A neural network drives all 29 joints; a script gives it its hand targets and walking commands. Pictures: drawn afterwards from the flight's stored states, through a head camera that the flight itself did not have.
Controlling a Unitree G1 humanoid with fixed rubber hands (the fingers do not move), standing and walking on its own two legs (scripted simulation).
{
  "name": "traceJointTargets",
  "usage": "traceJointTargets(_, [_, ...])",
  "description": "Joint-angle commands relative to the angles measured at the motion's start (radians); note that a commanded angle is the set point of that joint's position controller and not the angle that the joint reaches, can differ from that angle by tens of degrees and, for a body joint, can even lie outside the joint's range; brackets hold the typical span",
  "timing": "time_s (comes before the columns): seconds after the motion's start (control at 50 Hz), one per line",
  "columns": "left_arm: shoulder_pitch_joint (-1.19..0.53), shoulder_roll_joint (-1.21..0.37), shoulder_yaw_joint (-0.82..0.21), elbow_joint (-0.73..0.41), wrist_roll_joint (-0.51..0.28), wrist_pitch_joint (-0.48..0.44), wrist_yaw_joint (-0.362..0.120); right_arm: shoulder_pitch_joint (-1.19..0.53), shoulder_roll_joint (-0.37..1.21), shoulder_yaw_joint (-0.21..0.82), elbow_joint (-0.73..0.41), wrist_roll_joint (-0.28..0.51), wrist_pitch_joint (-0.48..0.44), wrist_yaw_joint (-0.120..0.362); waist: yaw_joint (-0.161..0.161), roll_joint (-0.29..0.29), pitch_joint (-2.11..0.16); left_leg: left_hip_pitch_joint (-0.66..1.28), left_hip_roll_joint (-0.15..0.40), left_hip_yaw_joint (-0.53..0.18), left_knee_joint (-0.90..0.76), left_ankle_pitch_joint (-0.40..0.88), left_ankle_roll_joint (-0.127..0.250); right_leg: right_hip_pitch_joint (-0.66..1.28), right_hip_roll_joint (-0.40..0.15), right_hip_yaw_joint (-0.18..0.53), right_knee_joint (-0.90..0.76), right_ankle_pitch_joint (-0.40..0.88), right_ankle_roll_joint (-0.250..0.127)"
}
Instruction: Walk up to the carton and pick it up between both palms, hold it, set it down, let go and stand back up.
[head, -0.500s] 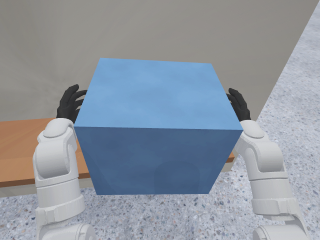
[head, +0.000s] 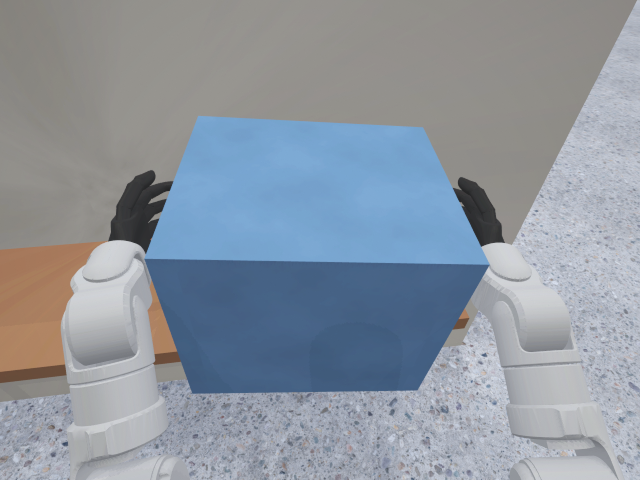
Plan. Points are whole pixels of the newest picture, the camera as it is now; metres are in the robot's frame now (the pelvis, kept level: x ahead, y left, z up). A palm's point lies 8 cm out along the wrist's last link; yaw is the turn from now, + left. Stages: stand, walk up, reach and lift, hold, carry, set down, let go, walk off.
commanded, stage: hold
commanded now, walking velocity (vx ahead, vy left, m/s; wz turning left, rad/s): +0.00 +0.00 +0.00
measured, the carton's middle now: (310, 256) +0.38 +0.01 +0.11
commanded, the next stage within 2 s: none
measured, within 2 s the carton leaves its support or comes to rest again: neither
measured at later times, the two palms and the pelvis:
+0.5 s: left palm (130, 240) +0.33 +0.20 +0.19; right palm (477, 240) +0.35 -0.18 +0.17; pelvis +0.00 +0.00 +0.00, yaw +0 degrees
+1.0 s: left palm (134, 243) +0.33 +0.20 +0.19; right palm (482, 252) +0.34 -0.19 +0.16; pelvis +0.00 +0.00 +0.00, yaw +0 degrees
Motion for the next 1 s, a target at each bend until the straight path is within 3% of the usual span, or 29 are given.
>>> traceJointTargets(0.0, [-0.502, -0.267, -0.391, -0.130, -0.178, -0.034, -0.145, -0.565, 0.332, 0.281, -0.230, 0.094, -0.060, 0.074, -0.014, 0.024, -0.328, 0.172, -0.021, 0.008, 0.065, 0.213, -0.005, 0.018, 0.019, 0.000, 0.068, 0.297, 0.093])
traceJointTargets(0.02, [-0.479, -0.267, -0.378, -0.134, -0.181, -0.029, -0.141, -0.564, 0.339, 0.302, -0.250, 0.117, -0.060, 0.073, 0.008, 0.007, -0.327, 0.172, -0.016, 0.006, 0.074, 0.236, -0.003, 0.034, 0.020, -0.003, 0.072, 0.312, 0.090])
traceJointTargets(0.06, [-0.482, -0.256, -0.367, -0.136, -0.182, -0.031, -0.144, -0.548, 0.355, 0.324, -0.241, 0.120, -0.052, 0.067, 0.021, -0.025, -0.335, 0.150, -0.016, 0.004, 0.066, 0.214, 0.005, 0.074, 0.022, -0.007, 0.074, 0.307, 0.097])
traceJointTargets(0.1, [-0.479, -0.235, -0.334, -0.090, -0.151, -0.029, -0.153, -0.546, 0.359, 0.322, -0.204, 0.122, -0.046, 0.067, 0.036, -0.008, -0.265, 0.121, -0.022, 0.015, 0.039, 0.130, 0.016, 0.065, 0.018, 0.011, 0.068, 0.236, 0.108])
traceJointTargets(0.12, [-0.488, -0.241, -0.344, -0.077, -0.153, -0.028, -0.156, -0.552, 0.329, 0.294, -0.195, 0.100, -0.051, 0.068, 0.016, 0.010, -0.250, 0.111, -0.016, 0.007, 0.033, 0.110, 0.013, 0.048, 0.015, 0.000, 0.064, 0.210, 0.102])
traceJointTargets(0.14, [-0.497, -0.253, -0.343, -0.080, -0.164, -0.036, -0.155, -0.569, 0.346, 0.292, -0.214, 0.087, -0.056, 0.068, 0.021, -0.002, -0.288, 0.119, -0.012, 0.003, 0.046, 0.133, 0.010, 0.045, 0.014, -0.006, 0.065, 0.219, 0.093])
traceJointTargets(0.16, [-0.520, -0.255, -0.364, -0.109, -0.168, -0.042, -0.152, -0.585, 0.356, 0.299, -0.217, 0.100, -0.058, 0.069, 0.030, 0.026, -0.306, 0.120, -0.012, 0.013, 0.050, 0.163, 0.012, 0.038, 0.020, 0.002, 0.075, 0.242, 0.091])
traceJointTargets(0.22, [-0.543, -0.279, -0.367, -0.095, -0.182, -0.059, -0.147, -0.628, 0.348, 0.310, -0.263, 0.103, -0.069, 0.073, 0.023, 0.002, -0.369, 0.138, -0.006, -0.001, 0.058, 0.178, 0.014, 0.050, 0.017, 0.000, 0.077, 0.242, 0.088])
traceJointTargets(0.24, [-0.526, -0.289, -0.382, -0.085, -0.192, -0.064, -0.145, -0.610, 0.343, 0.298, -0.246, 0.103, -0.071, 0.071, 0.004, 0.020, -0.359, 0.158, -0.004, 0.002, 0.067, 0.195, 0.011, 0.028, 0.017, 0.003, 0.075, 0.266, 0.089])
traceJointTargets(0.26, [-0.515, -0.288, -0.391, -0.126, -0.201, -0.071, -0.140, -0.611, 0.366, 0.334, -0.298, 0.110, -0.077, 0.069, 0.013, 0.009, -0.429, 0.188, -0.010, -0.005, 0.077, 0.239, 0.012, 0.052, 0.015, -0.004, 0.082, 0.323, 0.089])
traceJointTargets(0.28, [-0.535, -0.283, -0.397, -0.128, -0.197, -0.072, -0.139, -0.605, 0.358, 0.326, -0.265, 0.109, -0.075, 0.071, -0.003, 0.001, -0.425, 0.191, -0.015, 0.000, 0.072, 0.232, 0.007, 0.045, 0.019, -0.001, 0.086, 0.313, 0.093])
traceJointTargets(0.3, [-0.506, -0.277, -0.388, -0.103, -0.204, -0.068, -0.141, -0.590, 0.354, 0.331, -0.275, 0.100, -0.072, 0.071, 0.004, -0.041, -0.400, 0.191, -0.015, 0.001, 0.075, 0.242, 0.010, 0.047, 0.020, -0.005, 0.081, 0.327, 0.103])
traceJointTargets(0.32, [-0.511, -0.268, -0.370, -0.066, -0.194, -0.065, -0.143, -0.609, 0.358, 0.318, -0.266, 0.089, -0.070, 0.072, 0.006, -0.044, -0.374, 0.174, -0.014, 0.006, 0.071, 0.214, 0.014, 0.042, 0.022, -0.010, 0.075, 0.302, 0.110])
traceJointTargets(0.36, [-0.501, -0.255, -0.367, -0.079, -0.186, -0.062, -0.149, -0.567, 0.356, 0.312, -0.226, 0.097, -0.062, 0.071, 0.006, -0.022, -0.334, 0.147, -0.016, 0.006, 0.055, 0.190, 0.016, 0.048, 0.023, -0.003, 0.070, 0.272, 0.104])
traceJointTargets(0.38, [-0.495, -0.275, -0.381, -0.082, -0.194, -0.058, -0.152, -0.564, 0.346, 0.305, -0.238, 0.091, -0.061, 0.070, -0.011, 0.003, -0.342, 0.159, -0.013, -0.003, 0.065, 0.202, 0.010, 0.044, 0.022, -0.001, 0.068, 0.282, 0.089])
traceJointTargets(0.4, [-0.471, -0.261, -0.356, -0.091, -0.180, -0.054, -0.153, -0.547, 0.356, 0.321, -0.229, 0.098, -0.055, 0.070, 0.009, -0.016, -0.337, 0.147, -0.013, -0.003, 0.070, 0.214, 0.005, 0.065, 0.023, 0.002, 0.067, 0.294, 0.090])
traceJointTargets(0.44, [-0.473, -0.264, -0.363, -0.106, -0.177, -0.039, -0.153, -0.536, 0.348, 0.314, -0.227, 0.106, -0.049, 0.066, 0.008, -0.014, -0.324, 0.159, -0.015, -0.003, 0.065, 0.274, -0.003, 0.059, 0.023, 0.004, 0.073, 0.347, 0.089])
traceJointTargets(0.48, [-0.450, -0.249, -0.354, -0.092, -0.159, -0.033, -0.160, -0.496, 0.335, 0.304, -0.197, 0.103, -0.043, 0.063, -0.002, 0.018, -0.279, 0.157, -0.021, 0.005, 0.051, 0.204, -0.009, 0.058, 0.027, 0.000, 0.057, 0.269, 0.103])
traceJointTargets(0.52, [-0.473, -0.261, -0.368, -0.113, -0.157, -0.036, -0.158, -0.527, 0.331, 0.297, -0.200, 0.100, -0.050, 0.066, 0.002, 0.041, -0.282, 0.143, -0.013, 0.004, 0.040, 0.187, -0.006, 0.045, 0.023, -0.004, 0.056, 0.252, 0.093])
traceJointTargets(0.64, [-0.525, -0.274, -0.399, -0.136, -0.198, -0.054, -0.138, -0.596, 0.347, 0.310, -0.267, 0.102, -0.069, 0.071, -0.006, 0.015, -0.372, 0.200, -0.009, 0.000, 0.081, 0.261, 0.000, 0.025, 0.030, -0.010, 0.069, 0.302, 0.091])
traceJointTargets(0.68, [-0.489, -0.257, -0.371, -0.117, -0.177, -0.049, -0.140, -0.565, 0.364, 0.323, -0.245, 0.114, -0.063, 0.071, 0.019, 0.007, -0.364, 0.184, -0.012, 0.004, 0.067, 0.208, 0.007, 0.034, 0.020, -0.004, 0.062, 0.276, 0.090])
traceJointTargets(0.72, [-0.527, -0.254, -0.348, -0.081, -0.165, -0.053, -0.145, -0.584, 0.368, 0.304, -0.203, 0.086, -0.063, 0.075, 0.019, -0.012, -0.328, 0.144, -0.006, 0.002, 0.051, 0.160, 0.016, 0.029, 0.016, -0.002, 0.074, 0.253, 0.095])
traceJointTargets(0.74, [-0.500, -0.282, -0.386, -0.121, -0.182, -0.053, -0.145, -0.572, 0.360, 0.328, -0.254, 0.094, -0.065, 0.073, 0.007, -0.009, -0.366, 0.147, -0.014, 0.007, 0.049, 0.202, 0.012, 0.051, 0.020, -0.010, 0.071, 0.283, 0.096])
traceJointTargets(0.82, [-0.478, -0.275, -0.400, -0.151, -0.187, -0.052, -0.143, -0.522, 0.358, 0.331, -0.254, 0.118, -0.062, 0.066, -0.009, 0.033, -0.387, 0.189, -0.017, -0.004, 0.069, 0.266, -0.009, 0.061, 0.023, -0.006, 0.076, 0.344, 0.087])
traceJointTargets(0.84, [-0.449, -0.285, -0.395, -0.140, -0.188, -0.041, -0.146, -0.535, 0.343, 0.322, -0.271, 0.109, -0.060, 0.063, -0.022, 0.020, -0.390, 0.205, -0.021, -0.007, 0.072, 0.286, -0.008, 0.063, 0.022, -0.008, 0.076, 0.383, 0.089])
traceJointTargets(0.86, [-0.459, -0.263, -0.382, -0.132, -0.183, -0.035, -0.150, -0.526, 0.334, 0.317, -0.263, 0.106, -0.056, 0.065, -0.025, 0.005, -0.367, 0.210, -0.026, -0.005, 0.071, 0.262, -0.007, 0.047, 0.024, -0.002, 0.072, 0.352, 0.093])
traceJointTargets(0.9, [-0.464, -0.228, -0.338, -0.095, -0.160, -0.029, -0.157, -0.516, 0.335, 0.300, -0.212, 0.096, -0.042, 0.070, 0.005, -0.033, -0.320, 0.164, -0.021, -0.001, 0.054, 0.214, -0.005, 0.055, 0.024, -0.017, 0.062, 0.298, 0.101])
traceJointTargets(0.96, [-0.498, -0.250, -0.320, -0.057, -0.142, -0.032, -0.158, -0.563, 0.327, 0.275, -0.189, 0.087, -0.051, 0.078, 0.015, 0.000, -0.240, 0.127, -0.008, 0.003, 0.035, 0.124, 0.003, 0.025, 0.026, -0.009, 0.055, 0.200, 0.097])
traceJointTargets(0.98, [-0.515, -0.267, -0.322, -0.041, -0.153, -0.041, -0.156, -0.599, 0.339, 0.282, -0.214, 0.088, -0.063, 0.078, 0.015, -0.031, -0.246, 0.118, -0.015, 0.007, 0.040, 0.117, 0.011, 0.006, 0.024, -0.008, 0.058, 0.194, 0.100])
